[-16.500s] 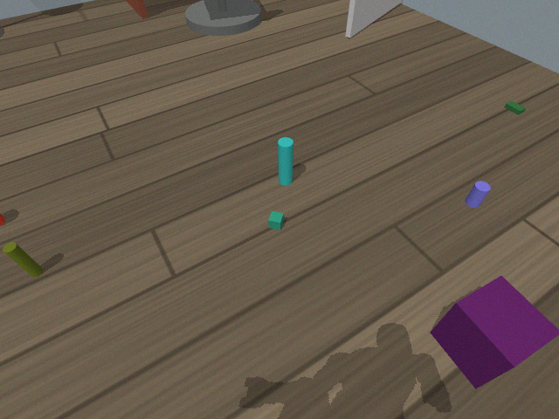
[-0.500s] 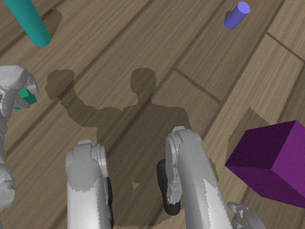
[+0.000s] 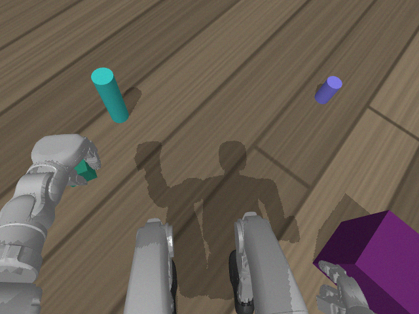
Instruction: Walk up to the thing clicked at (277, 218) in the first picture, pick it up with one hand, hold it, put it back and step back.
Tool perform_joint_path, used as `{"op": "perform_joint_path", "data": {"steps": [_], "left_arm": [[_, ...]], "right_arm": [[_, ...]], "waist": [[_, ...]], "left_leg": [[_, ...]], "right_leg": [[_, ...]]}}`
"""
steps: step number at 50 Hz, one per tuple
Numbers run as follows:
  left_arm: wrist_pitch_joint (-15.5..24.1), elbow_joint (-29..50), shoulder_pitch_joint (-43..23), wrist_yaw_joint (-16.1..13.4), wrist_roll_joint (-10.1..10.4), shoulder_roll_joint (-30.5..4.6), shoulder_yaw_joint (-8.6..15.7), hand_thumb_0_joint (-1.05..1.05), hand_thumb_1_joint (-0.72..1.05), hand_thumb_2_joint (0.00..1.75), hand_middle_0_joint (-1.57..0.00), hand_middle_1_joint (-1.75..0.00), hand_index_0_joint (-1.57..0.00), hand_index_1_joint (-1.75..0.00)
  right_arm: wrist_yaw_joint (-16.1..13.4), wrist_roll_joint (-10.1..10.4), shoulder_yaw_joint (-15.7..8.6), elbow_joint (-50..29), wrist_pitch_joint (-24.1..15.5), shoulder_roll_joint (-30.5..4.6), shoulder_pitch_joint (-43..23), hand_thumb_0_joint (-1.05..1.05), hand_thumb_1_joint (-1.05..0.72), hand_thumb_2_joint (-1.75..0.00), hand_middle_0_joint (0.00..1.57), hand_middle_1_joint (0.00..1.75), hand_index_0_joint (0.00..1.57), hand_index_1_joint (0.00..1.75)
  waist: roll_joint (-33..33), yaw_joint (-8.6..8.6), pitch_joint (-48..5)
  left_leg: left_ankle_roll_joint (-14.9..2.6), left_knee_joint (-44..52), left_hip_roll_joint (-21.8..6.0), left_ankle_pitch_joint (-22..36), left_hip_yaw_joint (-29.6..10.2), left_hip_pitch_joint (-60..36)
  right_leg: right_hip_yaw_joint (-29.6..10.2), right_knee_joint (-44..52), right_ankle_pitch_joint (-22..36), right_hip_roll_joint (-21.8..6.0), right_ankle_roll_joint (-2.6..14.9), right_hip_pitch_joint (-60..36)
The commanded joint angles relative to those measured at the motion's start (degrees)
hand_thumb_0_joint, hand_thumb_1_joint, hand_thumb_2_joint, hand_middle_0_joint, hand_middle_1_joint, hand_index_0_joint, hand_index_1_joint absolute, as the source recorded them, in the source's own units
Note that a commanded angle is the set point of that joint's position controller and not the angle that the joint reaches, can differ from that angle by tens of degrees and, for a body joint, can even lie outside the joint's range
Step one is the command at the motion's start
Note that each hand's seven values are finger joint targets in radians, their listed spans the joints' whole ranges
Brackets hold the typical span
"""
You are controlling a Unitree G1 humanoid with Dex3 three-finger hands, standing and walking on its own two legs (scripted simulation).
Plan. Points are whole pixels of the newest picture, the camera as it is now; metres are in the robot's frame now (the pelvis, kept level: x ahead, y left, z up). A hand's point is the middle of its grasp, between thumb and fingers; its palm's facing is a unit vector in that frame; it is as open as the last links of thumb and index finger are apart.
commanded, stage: lift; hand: left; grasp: from above
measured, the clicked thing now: (76, 167) +0.41 +0.28 -0.12
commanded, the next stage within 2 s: hold in 0.78 s
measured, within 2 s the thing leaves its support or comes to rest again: neither
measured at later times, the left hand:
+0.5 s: hand (52, 154) +0.36 +0.23 +0.07, palm faces -0.47 -0.06 -0.88, open 5.4 cm
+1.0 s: hand (36, 110) +0.39 +0.22 +0.14, palm faces -0.48 -0.06 -0.88, open 5.8 cm
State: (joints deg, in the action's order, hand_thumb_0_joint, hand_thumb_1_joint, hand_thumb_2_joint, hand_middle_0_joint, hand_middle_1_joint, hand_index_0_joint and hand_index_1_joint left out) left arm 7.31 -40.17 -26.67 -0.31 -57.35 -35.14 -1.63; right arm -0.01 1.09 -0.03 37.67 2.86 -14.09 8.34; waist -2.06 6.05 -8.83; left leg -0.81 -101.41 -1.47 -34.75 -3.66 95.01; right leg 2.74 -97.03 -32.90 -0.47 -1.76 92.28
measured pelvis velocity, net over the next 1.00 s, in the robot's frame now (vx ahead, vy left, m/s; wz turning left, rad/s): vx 0.08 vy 0.00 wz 0.02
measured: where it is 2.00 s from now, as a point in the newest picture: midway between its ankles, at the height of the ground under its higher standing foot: (205, 299)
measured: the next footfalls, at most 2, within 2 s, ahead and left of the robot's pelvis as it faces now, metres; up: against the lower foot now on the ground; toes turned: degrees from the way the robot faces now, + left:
none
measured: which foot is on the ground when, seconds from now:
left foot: down 0.00-1.00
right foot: down 0.00-1.00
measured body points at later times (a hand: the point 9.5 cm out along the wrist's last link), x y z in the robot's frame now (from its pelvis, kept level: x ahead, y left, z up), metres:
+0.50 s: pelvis +0.04 -0.01 +0.16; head +0.11 +0.00 +0.60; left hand +0.38 +0.23 +0.12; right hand +0.13 -0.28 +0.03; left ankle +0.08 +0.11 -0.50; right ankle +0.10 -0.14 -0.50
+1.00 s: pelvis +0.08 +0.00 +0.22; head +0.13 -0.01 +0.66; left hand +0.41 +0.22 +0.19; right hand +0.17 -0.27 +0.09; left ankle +0.08 +0.11 -0.50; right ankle +0.10 -0.14 -0.50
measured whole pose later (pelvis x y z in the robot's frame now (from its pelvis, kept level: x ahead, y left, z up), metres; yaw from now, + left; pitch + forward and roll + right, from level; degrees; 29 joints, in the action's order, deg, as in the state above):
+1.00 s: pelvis +0.08 +0.00 +0.22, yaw +1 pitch +9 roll -1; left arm 2.2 -47.8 -19.1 -5.0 -57.9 -23.2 -11.1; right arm -2.9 2.6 -2.5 42.9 0.9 -13.6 14.0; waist -1.4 3.0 -4.0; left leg 0.0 -43.3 -1.6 -20.7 1.3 31.4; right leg -0.7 -41.7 -19.2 -0.4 -1.1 31.4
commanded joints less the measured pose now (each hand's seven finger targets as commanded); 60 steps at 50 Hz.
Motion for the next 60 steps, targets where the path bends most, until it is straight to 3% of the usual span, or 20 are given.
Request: {"op": "perform_joint_path", "data": {"steps": [1,2,4,7,9,12,18,23,27,32,39,40,42,44,46,50,52,56,59,60], "left_arm": [[-1.0,13.1,-14.6,-3.3,1.0,-13.1,4.5,0.00,0.93,0.39,-1.24,-0.32,-1.26,-0.30],[-1.1,13.6,-15.3,-3.5,0.9,-12.3,3.8,0.00,0.91,0.40,-1.23,-0.32,-1.25,-0.30],[-1.1,12.5,-14.0,-4.3,0.7,-12.3,4.3,0.00,0.89,0.40,-1.21,-0.32,-1.23,-0.31],[-1.2,9.1,-12.7,-5.1,0.4,-9.2,1.8,0.00,0.89,0.39,-1.22,-0.31,-1.24,-0.30],[-1.0,9.0,-13.8,-6.0,0.2,-9.3,2.2,0.00,0.88,0.39,-1.21,-0.32,-1.23,-0.31],[-1.1,5.6,-10.5,-6.6,-0.4,-6.7,0.3,0.00,0.87,0.38,-1.20,-0.33,-1.22,-0.32],[-1.4,3.1,-11.9,-8.5,-1.1,-4.0,-1.9,0.00,0.87,0.38,-1.20,-0.33,-1.22,-0.31],[-2.4,3.9,-14.0,-10.4,-1.7,-4.5,-1.5,0.00,0.84,0.37,-1.17,-0.33,-1.19,-0.31],[-3.8,1.7,-11.1,-11.0,-1.4,-3.2,-2.0,0.00,0.81,0.37,-1.16,-0.31,-1.17,-0.30],[-5.3,1.7,-11.6,-10.8,-0.7,-1.1,-4.0,0.00,0.81,0.39,-1.17,-0.29,-1.18,-0.28],[-5.9,2.5,-12.0,-9.3,-0.2,-0.6,-4.3,0.00,0.79,0.36,-1.16,-0.26,-1.16,-0.26],[-5.7,3.4,-12.1,-9.1,-0.1,-1.5,-3.8,0.00,0.78,0.36,-1.15,-0.27,-1.16,-0.26],[-5.6,2.3,-10.8,-8.5,-0.5,0.6,-5.2,0.00,0.78,0.36,-1.14,-0.28,-1.15,-0.27],[-5.1,4.4,-12.5,-8.2,-0.1,-1.3,-4.1,0.00,0.81,0.36,-1.16,-0.27,-1.17,-0.26],[-5.2,3.3,-10.9,-7.7,-0.2,0.1,-4.7,0.00,0.75,0.34,-1.10,-0.29,-1.12,-0.26],[-4.7,4.5,-10.9,-6.1,-1.0,-1.5,-4.3,0.00,0.76,0.37,-1.12,-0.28,-1.14,-0.26],[-4.4,6.0,-11.8,-5.4,-0.7,-0.4,-4.9,0.00,0.76,0.39,-1.11,-0.31,-1.13,-0.29],[-4.3,5.1,-9.6,-4.8,-0.5,-0.3,-4.8,0.00,0.75,0.38,-1.11,-0.27,-1.12,-0.26],[-4.2,7.6,-10.3,-4.1,-0.5,-1.3,-4.5,0.00,0.76,0.40,-1.11,-0.29,-1.13,-0.27],[-4.4,6.0,-9.1,-3.6,-0.7,0.0,-5.5,0.00,0.74,0.43,-1.11,-0.29,-1.12,-0.29]], "right_arm": [[-1.8,0.6,-3.9,-3.4,-2.2,-10.3,5.4,0.00,-0.90,-0.90,0.20,0.30,0.20,0.30],[-2.1,0.7,-4.0,-3.0,-2.4,-10.3,5.5,0.00,-0.90,-0.90,0.20,0.30,0.20,0.30],[-2.7,0.8,-3.9,-2.3,-3.0,-10.0,5.4,0.00,-0.90,-0.90,0.20,0.30,0.20,0.30],[-3.2,1.0,-3.6,-1.6,-4.0,-9.4,5.0,0.00,-0.90,-0.90,0.20,0.30,0.20,0.30],[-3.4,1.0,-3.7,-1.0,-4.6,-9.3,5.2,0.00,-0.90,-0.90,0.20,0.30,0.20,0.30],[-3.5,1.2,-3.8,-0.9,-5.4,-8.8,5.4,0.00,-0.91,-0.90,0.20,0.30,0.20,0.30],[-3.5,1.2,-4.0,-0.7,-6.2,-8.2,6.3,0.00,-0.91,-0.90,0.20,0.30,0.20,0.30],[-3.5,1.2,-4.5,-0.1,-6.2,-8.4,7.4,0.00,-0.90,-0.90,0.20,0.30,0.20,0.30],[-3.4,1.2,-4.7,0.1,-6.0,-8.3,7.1,0.00,-0.90,-0.90,0.20,0.30,0.20,0.30],[-3.2,1.4,-4.7,-0.4,-5.3,-8.2,6.8,0.00,-0.90,-0.90,0.20,0.30,0.20,0.30],[-3.5,1.4,-5.1,0.2,-4.7,-8.3,7.4,0.00,-0.90,-0.90,0.20,0.30,0.20,0.30],[-3.5,1.4,-5.2,0.1,-4.6,-8.2,7.1,0.00,-0.90,-0.90,0.20,0.30,0.20,0.30],[-3.4,1.4,-5.1,0.0,-4.4,-8.0,6.9,0.00,-0.90,-0.90,0.20,0.30,0.20,0.30],[-3.5,1.5,-5.3,-0.5,-4.2,-8.4,6.8,0.00,-0.89,-0.90,0.20,0.30,0.20,0.30],[-3.3,1.5,-5.3,-0.5,-4.1,-8.1,6.5,0.00,-0.90,-0.90,0.20,0.30,0.20,0.30],[-3.3,1.6,-5.6,-1.0,-3.5,-8.7,6.5,0.00,-0.89,-0.89,0.20,0.30,0.20,0.30],[-3.2,1.6,-5.6,-1.3,-3.3,-8.5,6.2,0.00,-0.90,-0.89,0.20,0.30,0.20,0.30],[-3.2,1.8,-5.5,-1.8,-3.0,-8.6,5.6,0.00,-0.89,-0.89,0.20,0.30,0.20,0.30],[-3.2,1.9,-5.8,-2.6,-2.6,-8.8,5.0,0.00,-0.89,-0.89,0.20,0.30,0.20,0.30],[-3.2,1.9,-5.7,-2.6,-2.5,-8.8,4.9,0.00,-0.89,-0.90,0.20,0.30,0.20,0.30]], "waist": [[-9.3,-0.61,-30.5],[-9.7,0.06,-29.1],[-8.4,-0.61,-26.5],[-6.0,-0.19,-21.9],[-6.2,-0.56,-21.7],[-4.2,-1.02,-19.7],[-3.1,-1.14,-16.8],[-4.3,-2.15,-17.6],[-2.2,-2.82,-16.3],[-0.6,-2.70,-14.2],[-1.2,-2.43,-14.5],[-1.7,-3.16,-14.9],[-1.6,-2.70,-13.1],[-1.2,-3.23,-13.9],[-1.7,-3.20,-12.3],[-0.9,-3.80,-13.5],[-1.3,-3.59,-13.5],[-1.1,-3.82,-10.4],[-1.6,-4.53,-12.6],[-0.4,-3.82,-11.7]], "left_leg": [[-0.41,25.0,0.0,3.2,-1.6,-33.8],[-0.28,26.2,-0.1,3.2,-1.5,-34.8],[-0.23,29.2,-0.1,2.8,-1.4,-36.4],[-0.36,33.3,0.1,1.4,-1.0,-38.3],[-0.21,35.4,0.3,2.1,-0.6,-40.6],[-0.10,38.5,0.7,4.2,0.1,-43.5],[-0.05,43.8,1.6,8.2,2.3,-49.0],[0.43,48.6,1.4,13.6,2.6,-56.5],[0.48,51.6,1.6,17.3,2.9,-60.0],[0.31,55.4,2.0,19.4,3.3,-63.7],[0.74,59.4,1.8,26.5,3.5,-70.6],[0.90,60.2,1.7,27.6,3.5,-72.1],[0.90,61.1,1.7,28.3,3.5,-72.8],[0.82,62.3,1.8,28.6,3.8,-74.3],[0.99,63.3,1.9,29.0,4.1,-74.6],[0.91,64.3,1.8,33.2,4.1,-77.1],[0.93,64.8,1.8,34.6,4.1,-78.3],[1.10,66.5,1.7,33.9,4.3,-78.5],[0.95,67.0,1.8,36.9,4.8,-80.9],[0.65,66.7,1.9,37.9,4.9,-81.0]], "right_leg": [[1.0,17.6,5.5,2.3,2.78,-21.6],[0.7,19.0,5.5,2.3,2.74,-22.3],[0.3,22.2,5.1,2.4,2.76,-25.2],[-0.3,27.6,3.8,2.5,2.68,-29.5],[-1.0,30.4,4.0,2.4,2.67,-32.4],[-1.7,34.9,4.7,2.5,2.81,-36.6],[-2.8,42.3,7.0,2.6,2.72,-43.7],[-2.7,46.3,12.1,2.6,2.72,-49.5],[-2.8,49.7,15.7,2.4,2.44,-54.0],[-3.2,54.0,17.9,2.2,2.26,-58.6],[-3.2,57.4,24.3,2.4,2.23,-63.5],[-2.9,57.8,24.8,2.3,2.29,-64.5],[-2.9,58.7,25.2,2.3,2.36,-64.3],[-2.9,60.0,25.6,2.3,2.28,-66.2],[-2.9,60.6,25.9,2.3,2.42,-66.4],[-2.7,61.3,29.3,2.4,2.43,-69.1],[-2.8,61.8,30.5,2.5,2.41,-69.6],[-2.6,63.2,29.5,2.6,2.48,-70.4],[-2.7,63.6,32.2,2.5,2.41,-72.6],[-2.9,63.8,33.4,2.4,2.18,-72.5]]}}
